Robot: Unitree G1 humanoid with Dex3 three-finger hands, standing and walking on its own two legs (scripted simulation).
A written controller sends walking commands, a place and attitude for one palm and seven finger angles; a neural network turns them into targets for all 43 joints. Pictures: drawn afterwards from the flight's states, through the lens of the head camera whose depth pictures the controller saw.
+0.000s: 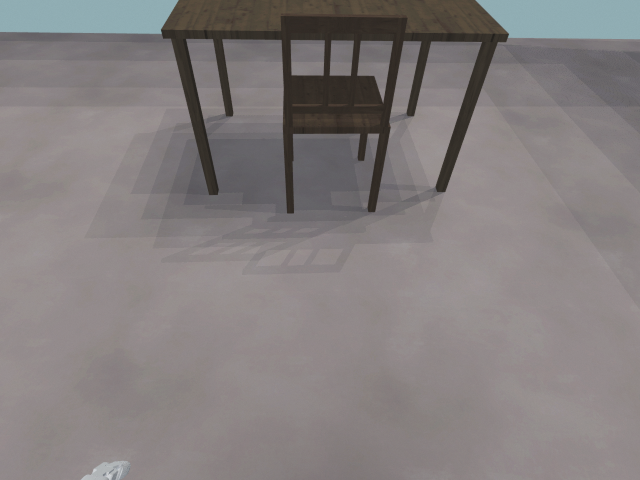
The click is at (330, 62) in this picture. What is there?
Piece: chair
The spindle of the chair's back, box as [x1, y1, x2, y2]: [323, 33, 331, 105]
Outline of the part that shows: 331,33 325,33 323,105 327,105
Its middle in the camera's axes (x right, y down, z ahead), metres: +0.02 -0.57 +1.31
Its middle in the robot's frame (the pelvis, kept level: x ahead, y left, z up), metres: +1.36 +0.04 -0.11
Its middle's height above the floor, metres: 0.66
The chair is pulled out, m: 0.00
